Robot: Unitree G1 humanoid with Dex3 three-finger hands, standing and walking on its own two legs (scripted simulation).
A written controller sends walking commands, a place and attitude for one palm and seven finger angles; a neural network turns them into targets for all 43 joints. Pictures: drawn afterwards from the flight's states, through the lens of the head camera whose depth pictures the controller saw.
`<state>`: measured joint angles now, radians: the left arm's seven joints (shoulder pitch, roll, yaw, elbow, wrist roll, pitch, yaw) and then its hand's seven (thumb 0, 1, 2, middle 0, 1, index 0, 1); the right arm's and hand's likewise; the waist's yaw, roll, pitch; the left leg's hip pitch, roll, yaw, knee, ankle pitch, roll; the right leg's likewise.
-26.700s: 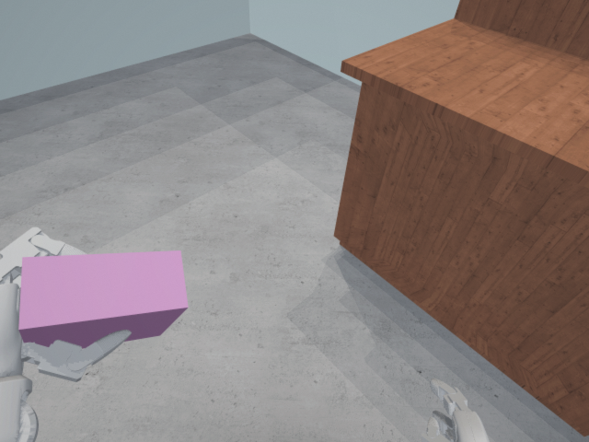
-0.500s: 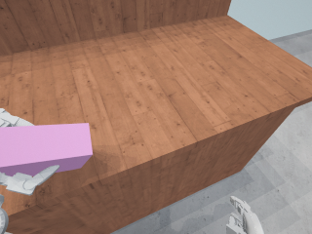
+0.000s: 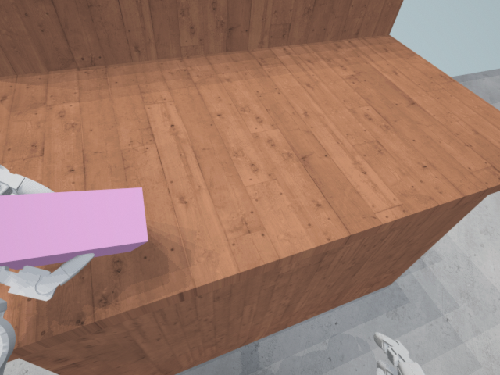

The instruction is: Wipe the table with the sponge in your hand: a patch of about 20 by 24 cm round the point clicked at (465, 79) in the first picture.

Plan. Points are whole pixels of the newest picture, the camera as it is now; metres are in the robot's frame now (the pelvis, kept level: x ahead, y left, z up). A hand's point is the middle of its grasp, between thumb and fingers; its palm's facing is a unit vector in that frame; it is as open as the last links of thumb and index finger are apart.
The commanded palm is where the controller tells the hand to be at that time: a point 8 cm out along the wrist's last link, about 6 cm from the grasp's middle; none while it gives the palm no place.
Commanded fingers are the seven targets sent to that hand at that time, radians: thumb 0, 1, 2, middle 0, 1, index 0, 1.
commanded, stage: come to a stop and stand still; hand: left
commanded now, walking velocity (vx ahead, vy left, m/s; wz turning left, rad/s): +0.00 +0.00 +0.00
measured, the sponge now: (98, 227) +0.25 +0.22 +0.15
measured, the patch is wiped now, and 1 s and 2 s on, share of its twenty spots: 0.00 0.00 0.00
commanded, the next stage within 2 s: look again from close up in 0.82 s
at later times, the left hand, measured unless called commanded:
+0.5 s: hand out of the picture +0.19 +0.29 +0.18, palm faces +0.47 -0.84 -0.27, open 10.0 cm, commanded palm +0.13 +0.31 +0.18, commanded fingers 0.00 0.10 1.30 -1.20 -1.60 -1.20 -1.60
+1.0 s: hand (19, 255) +0.19 +0.27 +0.18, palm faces +0.46 -0.83 -0.30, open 10.0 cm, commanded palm +0.14 +0.29 +0.18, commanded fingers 0.00 0.10 1.30 -1.20 -1.60 -1.20 -1.60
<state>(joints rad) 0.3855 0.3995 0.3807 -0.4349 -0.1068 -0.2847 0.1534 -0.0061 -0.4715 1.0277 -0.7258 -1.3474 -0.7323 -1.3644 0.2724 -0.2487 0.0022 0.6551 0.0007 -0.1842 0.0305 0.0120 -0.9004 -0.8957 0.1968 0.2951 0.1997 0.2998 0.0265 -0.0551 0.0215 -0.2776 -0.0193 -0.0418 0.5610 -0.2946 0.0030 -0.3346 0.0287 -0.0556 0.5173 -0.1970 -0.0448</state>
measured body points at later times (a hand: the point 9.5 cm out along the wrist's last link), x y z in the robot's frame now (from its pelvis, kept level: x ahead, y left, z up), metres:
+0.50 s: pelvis -0.02 +0.03 +0.00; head -0.01 +0.05 +0.45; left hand +0.16 +0.34 +0.19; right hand +0.15 -0.18 -0.07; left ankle +0.00 +0.12 -0.73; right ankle +0.05 -0.09 -0.73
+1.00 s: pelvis -0.02 +0.01 +0.01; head -0.01 +0.01 +0.46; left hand +0.16 +0.31 +0.19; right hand +0.16 -0.22 -0.07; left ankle +0.00 +0.12 -0.73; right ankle +0.05 -0.09 -0.73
